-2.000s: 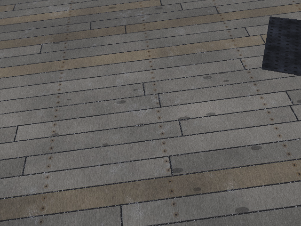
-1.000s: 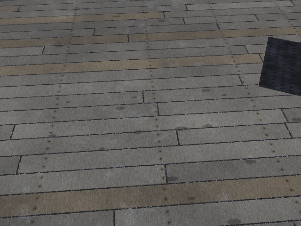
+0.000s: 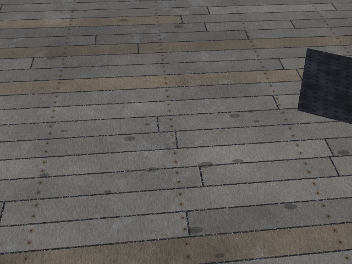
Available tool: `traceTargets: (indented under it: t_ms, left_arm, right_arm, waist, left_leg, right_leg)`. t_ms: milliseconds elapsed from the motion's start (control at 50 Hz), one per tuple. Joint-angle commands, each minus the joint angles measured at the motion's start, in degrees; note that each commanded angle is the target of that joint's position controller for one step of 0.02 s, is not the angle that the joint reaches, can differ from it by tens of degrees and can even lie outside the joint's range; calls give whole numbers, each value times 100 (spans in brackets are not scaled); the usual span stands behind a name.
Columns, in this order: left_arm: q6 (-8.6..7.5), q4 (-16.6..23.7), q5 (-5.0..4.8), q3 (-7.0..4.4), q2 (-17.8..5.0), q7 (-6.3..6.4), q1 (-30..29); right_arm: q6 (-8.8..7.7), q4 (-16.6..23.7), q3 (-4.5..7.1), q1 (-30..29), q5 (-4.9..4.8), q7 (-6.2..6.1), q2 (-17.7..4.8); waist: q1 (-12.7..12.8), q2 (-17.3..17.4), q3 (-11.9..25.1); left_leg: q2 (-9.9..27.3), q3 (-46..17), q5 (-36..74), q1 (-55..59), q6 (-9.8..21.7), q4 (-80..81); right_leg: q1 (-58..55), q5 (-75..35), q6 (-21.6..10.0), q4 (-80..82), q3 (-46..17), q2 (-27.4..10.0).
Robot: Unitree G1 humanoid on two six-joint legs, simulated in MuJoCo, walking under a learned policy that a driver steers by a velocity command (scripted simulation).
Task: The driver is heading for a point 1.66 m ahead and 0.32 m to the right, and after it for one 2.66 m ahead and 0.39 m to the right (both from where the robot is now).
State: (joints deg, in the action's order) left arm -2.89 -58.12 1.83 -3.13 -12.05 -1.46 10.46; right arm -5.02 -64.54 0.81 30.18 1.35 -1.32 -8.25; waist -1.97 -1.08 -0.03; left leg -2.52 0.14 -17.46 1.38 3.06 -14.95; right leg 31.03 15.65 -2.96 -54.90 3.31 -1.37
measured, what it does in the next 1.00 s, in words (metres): walks ahead: right foot, then left foot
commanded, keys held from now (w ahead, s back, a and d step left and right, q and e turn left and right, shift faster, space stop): no key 0.98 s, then w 0.02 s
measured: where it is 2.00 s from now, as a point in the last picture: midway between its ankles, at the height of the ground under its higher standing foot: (161, 236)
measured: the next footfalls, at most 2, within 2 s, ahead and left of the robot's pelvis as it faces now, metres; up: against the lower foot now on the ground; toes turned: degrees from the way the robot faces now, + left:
right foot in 0.16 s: +0.23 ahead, -0.08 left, +0.00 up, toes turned -3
left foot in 0.50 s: +0.19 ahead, +0.10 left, +0.00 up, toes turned +1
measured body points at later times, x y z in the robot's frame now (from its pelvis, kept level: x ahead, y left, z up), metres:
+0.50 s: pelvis +0.14 -0.02 -0.01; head +0.15 -0.02 +0.44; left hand +0.14 +0.20 -0.16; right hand +0.15 -0.24 -0.17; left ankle +0.14 +0.10 -0.74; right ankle +0.19 -0.08 -0.74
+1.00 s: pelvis +0.18 +0.00 +0.00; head +0.18 -0.01 +0.45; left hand +0.15 +0.21 -0.16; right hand +0.15 -0.20 -0.16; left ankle +0.15 +0.10 -0.74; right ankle +0.19 -0.08 -0.74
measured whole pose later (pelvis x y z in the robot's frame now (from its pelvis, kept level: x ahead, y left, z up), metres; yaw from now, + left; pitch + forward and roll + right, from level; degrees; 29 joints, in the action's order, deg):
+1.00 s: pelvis +0.18 +0.00 +0.00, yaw +0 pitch -1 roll +0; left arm -1.3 -65.0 0.4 0.3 -6.9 2.3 18.4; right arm -1.1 -66.3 -0.7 19.1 0.5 -2.7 -6.2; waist 0.5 0.3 -1.5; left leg -1.0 1.1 -14.6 -5.9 1.2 -21.9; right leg 9.6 11.3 -3.8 -22.0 4.0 2.5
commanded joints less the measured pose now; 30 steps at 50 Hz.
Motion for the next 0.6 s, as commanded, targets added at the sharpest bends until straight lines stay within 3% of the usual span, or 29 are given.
traceTargets:
  t_ms: [20,40,80,120,140,160,180,200,220,240,260,280,300,340,420,460,500,520,540,580,600]
  left_arm:
    - [-21,441,-61,102,160,31,-538]
    - [-10,503,-97,141,196,55,-685]
    - [5,439,-157,125,13,128,-412]
    - [-31,89,-142,30,-252,202,604]
    - [-92,-84,-75,-23,-406,234,1105]
    - [-158,-201,49,-102,-807,251,1698]
    - [-152,-156,76,-134,-1101,190,1807]
    - [-79,-51,-236,-136,-979,166,1401]
    - [-48,108,-275,-33,-605,186,648]
    - [-50,173,-224,84,-264,210,245]
    - [-66,145,-172,150,-104,255,184]
    - [-72,70,-158,201,-23,290,258]
    - [-96,4,-97,213,-64,302,309]
    - [-132,-78,-51,240,-111,304,491]
    - [-6,-88,-82,226,-310,314,602]
    - [90,-66,-154,228,-291,315,470]
    - [145,-105,-169,243,-212,315,582]
    - [154,-124,-164,238,-186,309,675]
    - [195,-162,-208,232,-64,302,909]
    - [196,-280,-139,240,-17,307,1070]
    - [186,-332,-137,246,8,310,1149]
  right_arm:
    - [-58,89,-10,178,-2,-46,-489]
    - [-43,76,-27,179,0,-57,-515]
    - [-47,44,-19,193,-14,-78,-658]
    - [-72,82,1,-65,-96,-94,-783]
    - [-90,87,2,-91,-152,-69,-795]
    - [-92,186,-41,108,-193,-59,-608]
    - [26,10,-88,1134,-364,-113,-63]
    - [164,-108,10,1133,-220,-129,-392]
    - [222,54,29,430,-21,-97,-418]
    - [242,176,41,-54,87,-56,-376]
    - [292,200,65,-223,107,-23,-367]
    - [370,152,55,-107,110,-1,-282]
    - [435,69,13,74,75,-10,-89]
    - [532,7,-20,17,25,-74,-9]
    - [673,50,-9,-517,-21,-114,-161]
    - [680,25,-34,-630,10,-82,-101]
    - [629,41,-59,-726,72,-79,-143]
    - [570,58,-67,-682,94,-92,-231]
    - [526,27,-41,-820,-2,-97,-388]
    - [422,-4,-86,-894,-72,-88,-195]
    - [393,-8,-81,-922,-83,-99,-205]
  waist:
    - [119,668,-782]
    - [88,794,-732]
    - [177,1030,-420]
    - [668,899,12]
    - [885,735,241]
    - [937,147,786]
    - [498,-861,1720]
    - [441,-362,1800]
    - [324,-215,797]
    - [236,-87,232]
    - [136,-107,22]
    - [-15,-96,-65]
    - [-90,-278,1]
    - [-106,-262,111]
    - [45,-412,151]
    - [-21,-337,-108]
    - [-10,-106,-442]
    - [43,0,-563]
    - [264,504,-831]
    - [320,611,-667]
    - [348,569,-556]
  left_leg:
    - [1092,-400,4661,-279,583,78]
    - [997,-272,4979,-472,521,-45]
    - [1008,-287,5614,-597,418,-474]
    - [1019,-299,5730,-572,239,-1453]
    - [864,-237,4930,-844,137,-2218]
    - [565,-94,2473,-1635,25,-3491]
    - [-172,57,-2065,-2234,-105,-5528]
    - [-36,-361,-1612,-2153,-121,-5857]
    - [145,-310,-1293,-2446,-141,-5829]
    - [299,-318,-963,-2452,-142,-5451]
    - [412,-337,-821,-2243,-169,-5058]
    - [471,-297,-725,-1790,-171,-4626]
    - [408,-204,-773,-1491,-197,-4212]
    - [327,-102,-902,-1348,-240,-3403]
    - [290,14,-387,-1149,-239,-2348]
    - [286,87,186,-765,-193,-1774]
    - [491,-174,534,-506,-136,-1044]
    - [760,-476,482,-524,-102,-688]
    - [787,-641,141,-1265,-28,-571]
    - [794,-630,258,-1666,-73,-307]
    - [791,-618,396,-1641,-81,-260]
  right_leg:
    - [446,-350,78,960,367,220]
    - [4,-515,51,1438,483,344]
    - [-969,-972,-78,1911,509,562]
    - [-2063,-1603,-273,2495,347,614]
    - [-2839,-2292,-351,2950,194,384]
    - [-4006,-4234,-524,2652,-826,-779]
    - [-4772,-7178,-1553,2389,-2565,-2447]
    - [-3968,-5592,-1838,2956,-2848,-2311]
    - [-3022,-4007,-1701,3424,-2447,-1988]
    - [-2332,-3423,-1454,3748,-2030,-1664]
    - [-1928,-3502,-1294,3910,-1631,-1431]
    - [-1473,-3532,-1094,4009,-1220,-1224]
    - [-1349,-3829,-1084,3919,-1042,-1158]
    - [-1487,-3691,-983,3864,-881,-1018]
    - [-1376,-1032,-835,4169,-1115,-953]
    - [-866,624,-657,4362,-1203,-872]
    - [-479,1445,-324,4465,-1287,-780]
    - [-492,1380,-174,4368,-1265,-679]
    - [-870,822,-88,4300,-955,-363]
    - [-1834,-135,-120,3878,-798,-312]
    - [-2054,-375,-118,3791,-769,-309]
